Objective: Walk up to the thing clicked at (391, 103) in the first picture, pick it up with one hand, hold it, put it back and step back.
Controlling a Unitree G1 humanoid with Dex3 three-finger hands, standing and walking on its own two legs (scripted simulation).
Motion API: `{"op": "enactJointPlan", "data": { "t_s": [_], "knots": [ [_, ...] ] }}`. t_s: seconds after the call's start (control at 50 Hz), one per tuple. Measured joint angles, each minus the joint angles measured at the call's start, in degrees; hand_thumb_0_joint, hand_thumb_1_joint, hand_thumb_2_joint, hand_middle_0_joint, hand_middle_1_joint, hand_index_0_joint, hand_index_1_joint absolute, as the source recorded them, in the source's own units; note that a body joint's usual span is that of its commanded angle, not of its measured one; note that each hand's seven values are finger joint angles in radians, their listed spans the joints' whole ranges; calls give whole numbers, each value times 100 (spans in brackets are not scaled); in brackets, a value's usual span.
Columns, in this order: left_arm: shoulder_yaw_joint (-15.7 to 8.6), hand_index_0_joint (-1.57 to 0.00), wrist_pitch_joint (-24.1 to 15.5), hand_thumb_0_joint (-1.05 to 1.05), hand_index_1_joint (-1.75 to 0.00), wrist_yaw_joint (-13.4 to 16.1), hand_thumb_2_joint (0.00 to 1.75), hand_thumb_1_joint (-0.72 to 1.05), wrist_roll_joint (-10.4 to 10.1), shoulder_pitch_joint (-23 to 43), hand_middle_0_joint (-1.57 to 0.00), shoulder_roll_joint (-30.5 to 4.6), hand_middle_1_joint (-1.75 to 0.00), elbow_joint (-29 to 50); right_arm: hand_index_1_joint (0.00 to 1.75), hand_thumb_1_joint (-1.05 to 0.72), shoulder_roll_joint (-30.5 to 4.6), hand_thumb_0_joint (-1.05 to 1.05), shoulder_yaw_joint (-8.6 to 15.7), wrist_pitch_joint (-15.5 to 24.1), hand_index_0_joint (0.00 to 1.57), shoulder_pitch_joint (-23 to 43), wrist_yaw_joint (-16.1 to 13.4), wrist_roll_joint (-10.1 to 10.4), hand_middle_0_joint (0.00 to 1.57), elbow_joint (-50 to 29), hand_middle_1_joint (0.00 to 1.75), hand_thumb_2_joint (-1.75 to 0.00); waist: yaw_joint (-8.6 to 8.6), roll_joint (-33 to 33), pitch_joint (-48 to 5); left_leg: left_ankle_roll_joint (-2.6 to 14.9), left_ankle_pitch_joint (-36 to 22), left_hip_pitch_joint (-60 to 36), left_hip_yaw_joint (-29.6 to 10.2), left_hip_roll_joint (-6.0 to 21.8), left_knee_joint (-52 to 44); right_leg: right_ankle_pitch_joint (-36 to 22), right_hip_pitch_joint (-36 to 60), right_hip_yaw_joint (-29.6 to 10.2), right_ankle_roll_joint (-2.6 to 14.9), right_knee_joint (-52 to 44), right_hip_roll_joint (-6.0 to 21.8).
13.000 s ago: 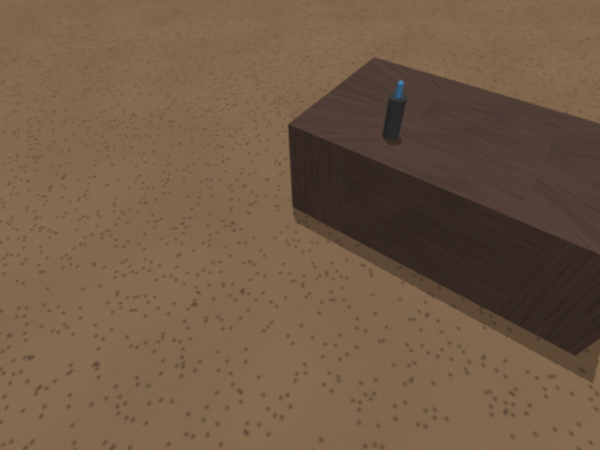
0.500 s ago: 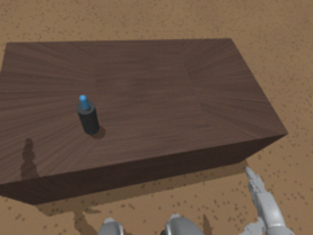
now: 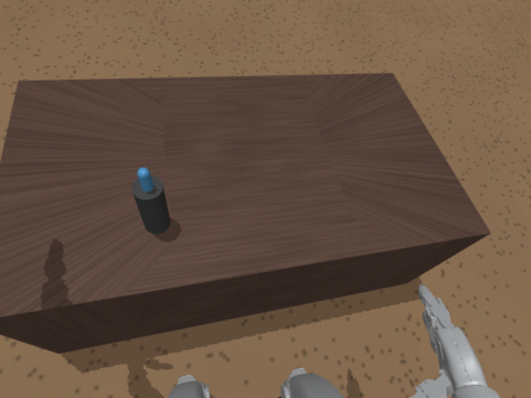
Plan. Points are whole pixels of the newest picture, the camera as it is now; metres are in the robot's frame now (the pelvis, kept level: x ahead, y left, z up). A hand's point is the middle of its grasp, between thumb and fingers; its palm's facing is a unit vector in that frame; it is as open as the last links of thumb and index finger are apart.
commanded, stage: go down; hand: left
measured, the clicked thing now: (151, 199) +0.52 +0.17 -0.15
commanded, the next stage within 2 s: none
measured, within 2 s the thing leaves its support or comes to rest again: neither
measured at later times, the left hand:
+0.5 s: hand out of the picture +0.44 +0.35 +0.09, palm faces +0.17 -0.99 +0.00, open 17.4 cm
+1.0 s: hand out of the picture +0.43 +0.35 +0.09, palm faces +0.17 -0.98 -0.01, open 17.6 cm
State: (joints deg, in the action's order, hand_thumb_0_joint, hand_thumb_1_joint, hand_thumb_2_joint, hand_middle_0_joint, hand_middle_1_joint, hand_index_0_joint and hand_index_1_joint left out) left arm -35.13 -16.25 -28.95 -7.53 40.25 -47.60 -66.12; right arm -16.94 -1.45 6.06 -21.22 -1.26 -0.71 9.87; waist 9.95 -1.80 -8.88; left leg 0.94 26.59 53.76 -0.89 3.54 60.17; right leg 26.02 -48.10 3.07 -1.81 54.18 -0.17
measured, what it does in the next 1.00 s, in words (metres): stands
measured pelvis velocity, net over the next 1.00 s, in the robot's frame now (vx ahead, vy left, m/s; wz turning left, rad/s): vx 0.00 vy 0.00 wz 0.01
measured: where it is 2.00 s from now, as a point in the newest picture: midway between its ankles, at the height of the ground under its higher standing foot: outside the picture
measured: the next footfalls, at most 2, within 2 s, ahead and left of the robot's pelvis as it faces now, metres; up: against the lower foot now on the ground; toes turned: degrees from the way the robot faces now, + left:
none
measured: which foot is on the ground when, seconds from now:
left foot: down 0.00-1.00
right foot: down 0.00-1.00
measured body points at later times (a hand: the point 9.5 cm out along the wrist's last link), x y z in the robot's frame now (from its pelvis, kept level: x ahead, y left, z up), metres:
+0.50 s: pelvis +0.00 +0.00 +0.00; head +0.10 +0.06 +0.44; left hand +0.42 +0.41 +0.09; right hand +0.16 -0.26 +0.00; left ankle +0.01 +0.10 -0.67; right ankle -0.01 -0.15 -0.67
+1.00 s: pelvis +0.00 +0.00 +0.00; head +0.10 +0.06 +0.44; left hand +0.42 +0.41 +0.09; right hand +0.16 -0.26 -0.01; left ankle +0.01 +0.10 -0.67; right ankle -0.01 -0.15 -0.67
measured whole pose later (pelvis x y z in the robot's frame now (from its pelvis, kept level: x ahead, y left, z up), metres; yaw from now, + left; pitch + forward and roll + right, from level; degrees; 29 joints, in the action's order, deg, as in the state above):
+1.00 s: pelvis +0.00 +0.00 +0.00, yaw +0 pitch +19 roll -4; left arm -34.9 -16.5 -29.0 -7.6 40.1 -47.1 -65.1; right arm -16.8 -1.2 6.5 -20.3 -1.2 -0.6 11.6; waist 9.6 -2.3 -8.3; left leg 0.8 26.1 52.7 -1.2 3.3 59.4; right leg 25.8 -47.0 3.3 -1.7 53.7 -0.1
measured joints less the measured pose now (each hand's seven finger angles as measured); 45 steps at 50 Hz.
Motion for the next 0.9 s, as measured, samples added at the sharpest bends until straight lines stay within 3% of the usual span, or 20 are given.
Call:
{"op": "enactJointPlan", "data": {
  "t_s": [0.12, 0.26, 0.42, 0.54, 0.64, 0.8, 0.9],
  "knots": [
    [22, -5, 24, -1, -9, 31, 10, -50, 40, -48, -5, -90, -10, 36, 6, 52, 34, -1, 74, -15, 6, 55, 5, 32, 6, 102, 5, -6, -7, 54, -9, 5, 6, -164, 13, 9, -68, -12, 166, -12, 3, -89, -11],
    [19, -5, -20, -1, -8, -140, 9, -52, -157, 12, -5, -269, -9, -329, 6, 52, 126, -1, -91, 33, 6, 69, 41, 58, 6, 109, 5, -6, -65, 118, 126, 23, -15, -54, 21, -10, -29, -13, 41, -21, -12, -14, 9],
    [-85, -5, -25, -1, -9, -132, 9, -56, -143, 8, -4, 3, -10, -19, 6, 52, 35, -1, -78, 66, 6, 39, 14, 13, 6, -66, 5, -6, -61, 36, 151, 8, -17, 50, -3, -25, 14, 4, -56, -1, -9, 41, 22],
    [-26, -5, 62, -2, -9, 26, 9, -55, 25, -17, -5, 4, -10, 162, 6, 51, 2, -1, 31, 35, 6, -9, 12, 12, 6, 72, 5, -6, 23, -16, -4, -3, 3, -112, 6, 1, -70, -5, 110, -10, 1, -77, -6],
    [70, -5, 67, -1, -9, 22, 9, -55, -45, -70, -5, -103, -10, 6, 6, 51, 37, -1, 78, -8, 6, 3, 23, 47, 6, 231, 5, -6, -15, 96, 5, 13, 11, -213, 39, 18, -109, -25, 205, -43, -3, -140, -22],
    [-78, -6, -14, -1, -9, -125, 8, -58, -191, -103, -5, -90, -11, -233, 6, 51, 102, -1, -34, 33, 6, 93, 44, 43, 6, 116, 5, -6, -125, 145, 164, 29, -37, -93, 56, -16, -82, -38, 58, -61, -23, -50, 13],
    [-86, -6, -48, -2, -9, -99, 8, -60, -153, -110, -5, 28, -11, -34, 6, 51, 50, -1, -2, 68, 6, 65, 25, 23, 6, 88, 5, -6, -107, 32, 126, 7, -43, -35, 4, -38, -49, -11, 16, -11, -7, 2, 31]
  ]
}}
